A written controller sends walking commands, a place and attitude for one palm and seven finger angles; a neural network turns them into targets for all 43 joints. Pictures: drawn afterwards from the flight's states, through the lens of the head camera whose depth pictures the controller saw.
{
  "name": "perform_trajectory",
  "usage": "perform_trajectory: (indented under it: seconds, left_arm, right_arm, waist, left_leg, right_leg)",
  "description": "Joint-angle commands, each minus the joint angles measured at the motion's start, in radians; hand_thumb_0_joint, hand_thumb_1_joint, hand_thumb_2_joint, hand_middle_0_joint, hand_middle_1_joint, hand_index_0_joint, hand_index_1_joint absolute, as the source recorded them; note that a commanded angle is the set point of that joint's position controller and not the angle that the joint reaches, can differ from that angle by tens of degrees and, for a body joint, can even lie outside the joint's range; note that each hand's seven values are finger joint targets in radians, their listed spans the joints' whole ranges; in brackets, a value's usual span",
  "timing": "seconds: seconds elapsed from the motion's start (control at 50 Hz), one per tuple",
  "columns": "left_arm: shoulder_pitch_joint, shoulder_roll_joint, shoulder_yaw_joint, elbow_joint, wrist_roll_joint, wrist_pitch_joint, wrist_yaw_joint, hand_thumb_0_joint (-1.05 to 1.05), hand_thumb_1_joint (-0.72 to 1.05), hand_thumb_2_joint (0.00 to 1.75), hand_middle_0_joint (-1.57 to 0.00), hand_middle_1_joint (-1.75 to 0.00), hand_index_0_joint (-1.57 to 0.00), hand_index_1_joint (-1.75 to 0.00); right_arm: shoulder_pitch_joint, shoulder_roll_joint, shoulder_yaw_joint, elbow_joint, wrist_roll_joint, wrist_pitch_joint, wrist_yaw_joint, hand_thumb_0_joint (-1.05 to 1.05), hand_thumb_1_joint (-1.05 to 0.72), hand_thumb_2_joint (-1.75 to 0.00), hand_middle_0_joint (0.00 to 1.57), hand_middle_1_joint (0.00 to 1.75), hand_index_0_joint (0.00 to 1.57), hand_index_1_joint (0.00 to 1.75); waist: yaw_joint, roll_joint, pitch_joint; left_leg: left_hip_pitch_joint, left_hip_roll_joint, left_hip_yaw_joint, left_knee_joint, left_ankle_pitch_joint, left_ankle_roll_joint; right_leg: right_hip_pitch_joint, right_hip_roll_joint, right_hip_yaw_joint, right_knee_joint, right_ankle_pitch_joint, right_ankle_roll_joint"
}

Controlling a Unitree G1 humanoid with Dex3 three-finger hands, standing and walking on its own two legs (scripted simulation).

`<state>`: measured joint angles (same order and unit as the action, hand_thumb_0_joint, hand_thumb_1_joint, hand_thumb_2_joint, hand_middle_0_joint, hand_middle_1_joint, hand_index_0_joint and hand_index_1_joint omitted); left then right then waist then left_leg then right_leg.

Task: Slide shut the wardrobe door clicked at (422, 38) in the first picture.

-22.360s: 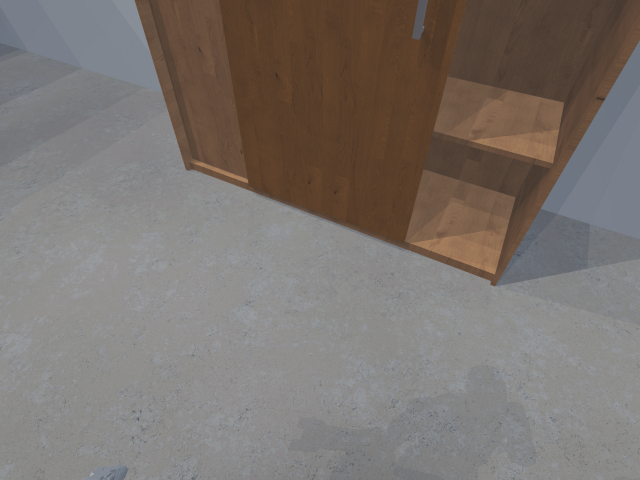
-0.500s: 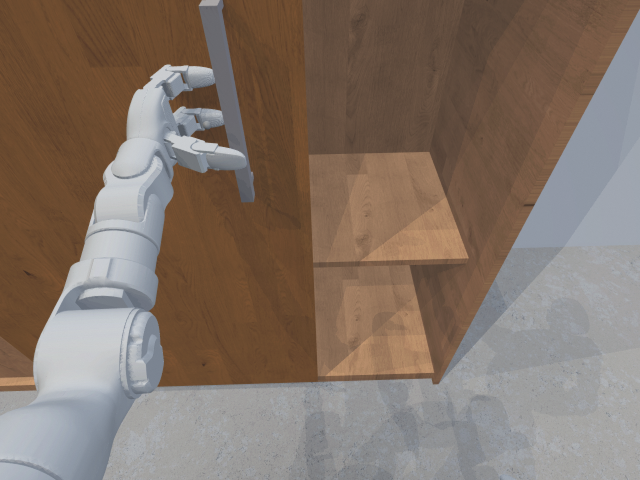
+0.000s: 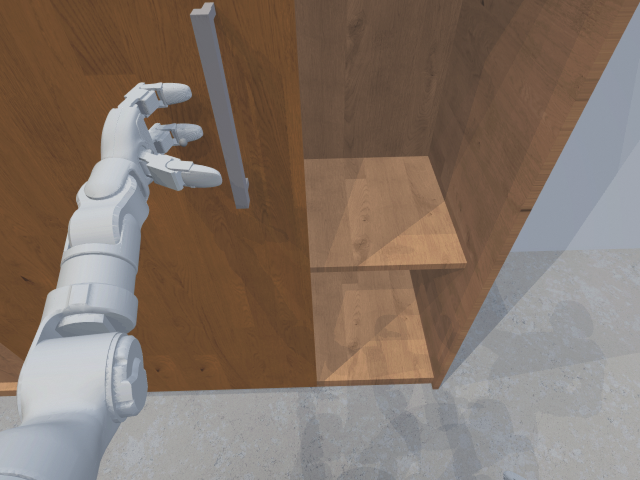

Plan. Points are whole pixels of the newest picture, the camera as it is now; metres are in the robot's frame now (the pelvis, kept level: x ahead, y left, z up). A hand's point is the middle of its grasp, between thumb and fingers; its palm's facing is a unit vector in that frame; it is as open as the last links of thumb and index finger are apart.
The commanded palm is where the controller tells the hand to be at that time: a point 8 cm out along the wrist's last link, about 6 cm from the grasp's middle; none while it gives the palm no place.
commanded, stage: move the hooked fingers beside the handle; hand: left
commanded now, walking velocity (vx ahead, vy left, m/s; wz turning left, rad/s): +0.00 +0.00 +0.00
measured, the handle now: (228, 119) +0.50 +0.12 +0.22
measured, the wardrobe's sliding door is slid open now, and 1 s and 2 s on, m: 0.37 0.37 0.37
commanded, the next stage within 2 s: feel for the door with the fingertips in 1.40 s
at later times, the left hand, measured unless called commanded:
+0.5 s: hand (181, 143) +0.45 +0.17 +0.22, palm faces +0.06 -1.00 -0.01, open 14.0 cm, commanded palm +0.42 +0.22 +0.22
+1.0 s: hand (179, 147) +0.44 +0.17 +0.22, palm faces +0.06 -1.00 -0.01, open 14.0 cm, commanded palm +0.41 +0.22 +0.22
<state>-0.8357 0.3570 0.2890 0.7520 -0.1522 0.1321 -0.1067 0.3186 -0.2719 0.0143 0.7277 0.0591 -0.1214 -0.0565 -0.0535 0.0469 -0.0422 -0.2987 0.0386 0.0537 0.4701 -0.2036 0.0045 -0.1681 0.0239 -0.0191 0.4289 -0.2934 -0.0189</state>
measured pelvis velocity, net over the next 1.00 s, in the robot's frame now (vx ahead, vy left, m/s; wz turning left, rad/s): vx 0.01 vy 0.00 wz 0.01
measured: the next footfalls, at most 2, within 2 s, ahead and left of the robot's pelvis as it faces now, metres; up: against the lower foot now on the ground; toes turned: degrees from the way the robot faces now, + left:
none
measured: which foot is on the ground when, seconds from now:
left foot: down 0.00-1.00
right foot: down 0.00-1.00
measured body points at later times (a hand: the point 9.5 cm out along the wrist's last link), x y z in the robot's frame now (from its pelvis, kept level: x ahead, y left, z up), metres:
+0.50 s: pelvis +0.01 +0.00 +0.00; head +0.01 -0.02 +0.45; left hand +0.44 +0.22 +0.22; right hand +0.13 -0.25 -0.11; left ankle +0.02 +0.12 -0.74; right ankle -0.04 -0.11 -0.74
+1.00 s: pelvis +0.01 +0.00 +0.00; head +0.00 -0.02 +0.45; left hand +0.43 +0.22 +0.22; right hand +0.12 -0.26 -0.11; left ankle +0.02 +0.12 -0.74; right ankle -0.04 -0.11 -0.74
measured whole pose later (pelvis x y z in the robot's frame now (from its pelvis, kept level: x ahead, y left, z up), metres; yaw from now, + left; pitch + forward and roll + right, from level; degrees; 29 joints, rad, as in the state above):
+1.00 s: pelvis +0.01 +0.00 +0.00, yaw +1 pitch +1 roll +0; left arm -0.75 0.34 0.26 0.62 -0.17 0.21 -0.11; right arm 0.27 -0.27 0.02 0.71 0.06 -0.08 -0.07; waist -0.04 0.06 -0.05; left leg -0.26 0.03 0.05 0.46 -0.21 0.00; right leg -0.13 0.02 -0.03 0.42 -0.30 -0.02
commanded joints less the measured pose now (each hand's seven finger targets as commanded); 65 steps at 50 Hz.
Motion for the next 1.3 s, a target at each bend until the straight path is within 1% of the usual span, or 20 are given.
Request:
perform_trajectory:
  seconds: [0.0, 0.04, 0.12, 0.16, 0.24, 0.3, 0.38, 0.46, 0.56, 0.62, 0.7, 0.72, 0.78, 0.84, 0.88, 0.92, 0.94, 1.06, 1.2, 1.28]
  left_arm:
    - [-0.531, 0.212, 0.010, -0.269, -0.020, -0.062, -0.021, 0.00, -0.50, 0.30, -0.30, -1.20, -0.30, -1.20]
    - [-0.538, 0.202, 0.000, -0.303, -0.025, -0.062, -0.023, 0.00, -0.50, 0.30, -0.30, -1.20, -0.30, -1.20]
    - [-0.444, 0.216, 0.028, -0.280, -0.035, -0.037, -0.025, 0.00, -0.50, 0.30, -0.30, -1.20, -0.30, -1.20]
    - [-0.479, 0.174, -0.012, -0.286, -0.036, -0.029, -0.022, 0.00, -0.50, 0.30, -0.30, -1.20, -0.30, -1.20]
    - [-0.506, 0.240, 0.040, -0.304, -0.030, -0.031, -0.004, 0.00, -0.50, 0.30, -0.30, -1.20, -0.30, -1.20]
    - [-0.515, 0.181, -0.006, -0.359, -0.029, -0.041, -0.004, 0.00, -0.50, 0.30, -0.30, -1.20, -0.30, -1.20]
    - [-0.465, 0.211, 0.029, -0.292, -0.033, -0.019, -0.004, 0.00, -0.50, 0.30, -0.30, -1.20, -0.30, -1.20]
    - [-0.486, 0.210, 0.011, -0.325, -0.022, -0.018, -0.006, 0.00, -0.50, 0.30, -0.30, -1.20, -0.30, -1.20]
    - [-0.465, 0.200, 0.013, -0.336, -0.038, -0.022, -0.016, 0.00, -0.50, 0.30, -0.30, -1.20, -0.30, -1.20]
    - [-0.434, 0.251, 0.050, -0.311, -0.031, -0.014, -0.016, 0.00, -0.50, 0.30, -0.30, -1.20, -0.30, -1.20]
    - [-0.461, 0.199, 0.003, -0.367, -0.033, -0.013, -0.023, 0.00, -0.50, 0.30, -0.30, -1.20, -0.30, -1.20]
    - [-0.423, 0.227, 0.033, -0.356, -0.033, -0.012, -0.018, 0.00, -0.50, 0.30, -0.30, -1.20, -0.30, -1.20]
    - [-0.427, 0.194, 0.013, -0.379, -0.046, -0.007, -0.022, 0.00, -0.50, 0.30, -0.30, -1.20, -0.30, -1.20]
    - [-0.432, 0.180, -0.003, -0.375, -0.042, 0.002, -0.014, 0.00, -0.50, 0.30, -0.30, -1.20, -0.30, -1.20]
    - [-0.416, 0.224, 0.041, -0.360, -0.042, 0.007, -0.006, 0.00, -0.50, 0.30, -0.30, -1.20, -0.30, -1.20]
    - [-0.406, 0.251, 0.049, -0.363, -0.029, 0.004, -0.001, 0.00, -0.50, 0.30, -0.30, -1.20, -0.30, -1.20]
    - [-0.437, 0.209, 0.013, -0.378, -0.031, 0.002, -0.002, 0.00, -0.50, 0.30, -0.30, -1.20, -0.30, -1.20]
    - [-0.455, 0.243, 0.037, -0.336, -0.038, -0.007, -0.010, 0.00, -0.50, 0.30, -0.30, -1.20, -0.30, -1.20]
    - [-0.497, 0.194, -0.007, -0.290, -0.041, -0.015, -0.021, 0.00, -0.50, 0.30, -0.30, -1.20, -0.30, -1.20]
    - [-0.510, 0.234, 0.019, -0.273, -0.032, -0.033, -0.021, 0.00, -0.50, 0.30, -0.30, -1.20, -0.30, -1.20]
  right_arm:
    - [-0.050, -0.127, -0.042, -0.123, 0.009, -0.055, -0.012, 0.00, -0.90, -0.90, 0.20, 0.30, 0.20, 0.30]
    - [-0.058, -0.126, -0.041, -0.125, 0.010, -0.054, -0.011, 0.00, -0.90, -0.90, 0.20, 0.30, 0.20, 0.30]
    - [-0.069, -0.132, -0.042, -0.127, 0.010, -0.048, -0.009, 0.00, -0.90, -0.90, 0.20, 0.30, 0.20, 0.30]
    - [-0.078, -0.126, -0.038, -0.126, 0.013, -0.043, -0.010, 0.00, -0.90, -0.90, 0.20, 0.30, 0.20, 0.30]
    - [-0.081, -0.132, -0.036, -0.127, 0.006, -0.034, -0.015, 0.00, -0.90, -0.90, 0.20, 0.30, 0.20, 0.30]
    - [-0.092, -0.120, -0.036, -0.139, 0.006, -0.037, -0.012, 0.00, -0.90, -0.90, 0.20, 0.30, 0.20, 0.30]
    - [-0.097, -0.125, -0.033, -0.129, 0.008, -0.026, -0.017, 0.00, -0.90, -0.90, 0.20, 0.30, 0.20, 0.30]
    - [-0.098, -0.122, -0.032, -0.140, 0.007, -0.018, -0.018, 0.00, -0.90, -0.90, 0.20, 0.30, 0.20, 0.30]
    - [-0.099, -0.124, -0.033, -0.142, 0.009, -0.020, -0.019, 0.00, -0.90, -0.90, 0.20, 0.30, 0.20, 0.30]
    - [-0.093, -0.131, -0.035, -0.133, 0.006, -0.015, -0.022, 0.00, -0.90, -0.90, 0.20, 0.30, 0.20, 0.30]
    - [-0.102, -0.123, -0.036, -0.144, 0.010, -0.020, -0.019, 0.00, -0.90, -0.90, 0.20, 0.30, 0.20, 0.30]
    - [-0.098, -0.127, -0.038, -0.143, 0.009, -0.018, -0.018, 0.00, -0.90, -0.90, 0.20, 0.30, 0.20, 0.30]
    - [-0.109, -0.125, -0.037, -0.146, 0.010, -0.022, -0.018, 0.00, -0.90, -0.90, 0.20, 0.30, 0.20, 0.30]
    - [-0.114, -0.123, -0.034, -0.141, 0.011, -0.019, -0.017, 0.00, -0.90, -0.90, 0.20, 0.30, 0.20, 0.30]
    - [-0.111, -0.128, -0.035, -0.139, 0.009, -0.018, -0.019, 0.00, -0.90, -0.90, 0.20, 0.30, 0.20, 0.30]
    - [-0.116, -0.130, -0.034, -0.140, 0.008, -0.009, -0.020, 0.00, -0.90, -0.90, 0.20, 0.30, 0.20, 0.30]
    - [-0.121, -0.122, -0.030, -0.144, 0.009, -0.011, -0.019, 0.00, -0.90, -0.90, 0.20, 0.30, 0.20, 0.30]
    - [-0.118, -0.126, -0.030, -0.137, 0.009, -0.014, -0.026, 0.00, -0.90, -0.90, 0.20, 0.30, 0.20, 0.30]
    - [-0.108, -0.126, -0.030, -0.134, 0.012, -0.025, -0.025, 0.00, -0.90, -0.90, 0.20, 0.30, 0.20, 0.30]
    - [-0.092, -0.130, -0.032, -0.129, 0.009, -0.029, -0.024, 0.00, -0.90, -0.90, 0.20, 0.30, 0.20, 0.30]
  waist:
    - [-0.005, -0.024, -0.299]
    - [-0.005, 0.013, -0.308]
    - [0.017, -0.049, -0.301]
    - [-0.001, -0.042, -0.260]
    - [0.008, -0.053, -0.289]
    - [0.004, -0.032, -0.330]
    - [0.009, -0.071, -0.276]
    - [0.008, -0.015, -0.290]
    - [0.010, -0.051, -0.300]
    - [0.019, -0.063, -0.290]
    - [0.008, -0.005, -0.308]
    - [0.020, -0.027, -0.309]
    - [0.015, -0.051, -0.302]
    - [0.012, -0.021, -0.267]
    - [0.022, -0.063, -0.275]
    - [0.029, -0.040, -0.277]
    - [0.017, -0.013, -0.271]
    - [0.012, -0.056, -0.267]
    - [-0.001, -0.042, -0.260]
    - [0.004, -0.042, -0.289]
  left_leg:
    - [0.277, -0.030, -0.027, -0.007, 0.233, 0.053]
    - [0.294, -0.031, -0.028, -0.003, 0.253, 0.050]
    - [0.276, -0.030, -0.029, -0.001, 0.273, 0.051]
    - [0.267, -0.031, -0.030, -0.006, 0.247, 0.051]
    - [0.267, -0.032, -0.036, -0.006, 0.255, 0.052]
    - [0.316, -0.030, -0.041, -0.002, 0.294, 0.049]
    - [0.276, -0.029, -0.035, -0.006, 0.265, 0.051]
    - [0.289, -0.030, -0.036, -0.008, 0.274, 0.049]
    - [0.295, -0.029, -0.041, -0.009, 0.282, 0.051]
    - [0.280, -0.028, -0.031, -0.010, 0.279, 0.052]
    - [0.311, -0.031, -0.034, -0.008, 0.291, 0.050]
    - [0.302, -0.028, -0.036, -0.007, 0.292, 0.051]
    - [0.301, -0.030, -0.037, -0.012, 0.293, 0.052]
    - [0.294, -0.030, -0.038, -0.017, 0.264, 0.050]
    - [0.279, -0.031, -0.038, -0.017, 0.262, 0.052]
    - [0.272, -0.030, -0.033, -0.019, 0.257, 0.050]
    - [0.278, -0.032, -0.034, -0.021, 0.246, 0.050]
    - [0.268, -0.031, -0.036, -0.022, 0.222, 0.052]
    - [0.273, -0.032, -0.040, -0.019, 0.200, 0.052]
    - [0.269, -0.034, -0.038, -0.016, 0.221, 0.053]
  right_leg:
    - [-0.051, 0.006, 0.005, -0.054, 0.380, 0.005]
    - [-0.048, 0.004, 0.003, -0.052, 0.393, 0.003]
    - [-0.029, 0.005, -0.003, -0.050, 0.416, 0.004]
    - [-0.059, 0.003, -0.003, -0.052, 0.395, 0.006]
    - [-0.036, 0.000, 0.000, -0.047, 0.395, 0.005]
    - [-0.035, 0.002, -0.004, -0.038, 0.420, 0.003]
    - [-0.040, 0.001, -0.003, -0.048, 0.409, 0.007]
    - [-0.034, -0.003, -0.002, -0.045, 0.406, 0.002]
    - [-0.022, 0.001, -0.003, -0.050, 0.419, 0.003]
    - [-0.014, -0.001, -0.002, -0.055, 0.419, 0.005]
    - [-0.025, 0.000, -0.001, -0.050, 0.425, 0.003]
    - [-0.015, 0.000, -0.004, -0.054, 0.418, 0.002]
    - [-0.013, 0.002, -0.005, -0.053, 0.432, 0.004]
    - [-0.038, 0.001, -0.007, -0.059, 0.389, 0.003]
    - [-0.021, 0.002, -0.004, -0.057, 0.398, 0.004]
    - [-0.011, -0.002, -0.002, -0.056, 0.389, 0.003]
    - [-0.024, -0.003, 0.000, -0.059, 0.380, 0.003]
    - [-0.023, -0.002, 0.004, -0.065, 0.369, 0.006]
    - [-0.056, -0.002, 0.005, -0.067, 0.341, 0.006]
    - [-0.036, -0.004, 0.006, -0.058, 0.368, 0.005]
